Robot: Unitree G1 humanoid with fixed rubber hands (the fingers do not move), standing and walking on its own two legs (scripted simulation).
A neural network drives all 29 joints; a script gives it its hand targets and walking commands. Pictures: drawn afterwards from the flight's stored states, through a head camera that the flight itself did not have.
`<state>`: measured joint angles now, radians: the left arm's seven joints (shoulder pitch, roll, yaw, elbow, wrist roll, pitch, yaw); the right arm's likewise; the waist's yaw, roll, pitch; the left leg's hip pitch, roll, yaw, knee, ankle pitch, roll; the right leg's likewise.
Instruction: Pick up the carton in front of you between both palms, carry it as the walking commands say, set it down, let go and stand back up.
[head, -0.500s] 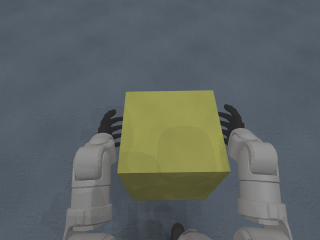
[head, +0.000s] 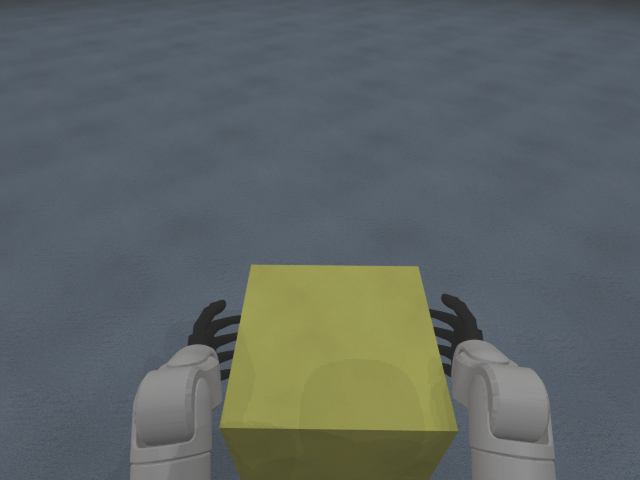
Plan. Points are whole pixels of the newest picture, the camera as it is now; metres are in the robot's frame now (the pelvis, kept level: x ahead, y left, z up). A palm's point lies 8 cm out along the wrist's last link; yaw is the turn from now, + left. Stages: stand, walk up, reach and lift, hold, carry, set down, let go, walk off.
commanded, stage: carry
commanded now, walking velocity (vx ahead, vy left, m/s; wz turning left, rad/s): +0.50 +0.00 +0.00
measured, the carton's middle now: (333, 388) +0.27 +0.00 +0.01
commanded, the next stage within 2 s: none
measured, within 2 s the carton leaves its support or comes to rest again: neither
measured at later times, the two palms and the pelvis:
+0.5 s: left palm (252, 215) +0.55 +0.12 +0.08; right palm (423, 206) +0.58 -0.17 +0.07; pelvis +0.30 -0.04 +0.00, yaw +3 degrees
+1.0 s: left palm (251, 134) +0.85 +0.16 +0.08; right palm (383, 129) +0.85 -0.14 +0.09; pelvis +0.57 +0.01 +0.01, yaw +0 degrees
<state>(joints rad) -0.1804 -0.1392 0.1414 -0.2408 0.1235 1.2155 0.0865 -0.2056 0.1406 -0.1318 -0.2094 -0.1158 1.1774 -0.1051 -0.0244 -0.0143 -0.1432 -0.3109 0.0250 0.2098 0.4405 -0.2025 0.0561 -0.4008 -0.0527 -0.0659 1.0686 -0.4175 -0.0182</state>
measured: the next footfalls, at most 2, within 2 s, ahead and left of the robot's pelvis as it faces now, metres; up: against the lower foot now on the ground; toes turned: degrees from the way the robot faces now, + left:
right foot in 0.30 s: +0.36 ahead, -0.13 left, +0.00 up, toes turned -11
left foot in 0.76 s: +0.63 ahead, +0.10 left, +0.00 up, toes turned +5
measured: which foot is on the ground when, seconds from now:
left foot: down 0.00-0.34, up 0.36-0.74, down 0.76-1.00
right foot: up 0.00-0.28, down 0.30-0.78, up 0.80-1.00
